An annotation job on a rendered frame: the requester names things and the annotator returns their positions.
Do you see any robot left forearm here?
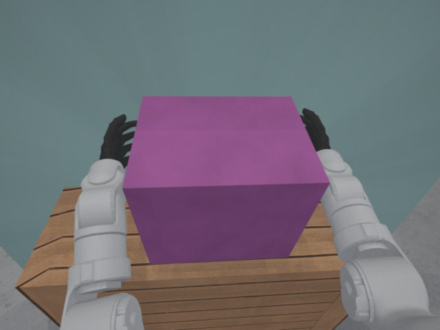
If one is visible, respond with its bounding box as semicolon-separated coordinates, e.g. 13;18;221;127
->
60;159;131;330

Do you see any carton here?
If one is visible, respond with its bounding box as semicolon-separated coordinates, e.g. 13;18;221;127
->
122;96;330;265

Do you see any right robot upper arm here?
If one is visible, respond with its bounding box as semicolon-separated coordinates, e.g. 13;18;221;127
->
340;256;440;330

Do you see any right robot hand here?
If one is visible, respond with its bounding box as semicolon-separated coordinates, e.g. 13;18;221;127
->
300;108;331;152

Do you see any robot right forearm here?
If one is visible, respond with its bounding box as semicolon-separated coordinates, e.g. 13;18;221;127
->
317;149;429;310

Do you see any left robot upper arm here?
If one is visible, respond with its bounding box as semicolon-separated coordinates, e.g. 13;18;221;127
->
61;293;144;330

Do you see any pedestal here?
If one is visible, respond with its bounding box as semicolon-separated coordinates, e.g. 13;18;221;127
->
15;187;349;330

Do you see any left robot hand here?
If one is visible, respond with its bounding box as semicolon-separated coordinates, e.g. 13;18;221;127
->
99;114;137;169

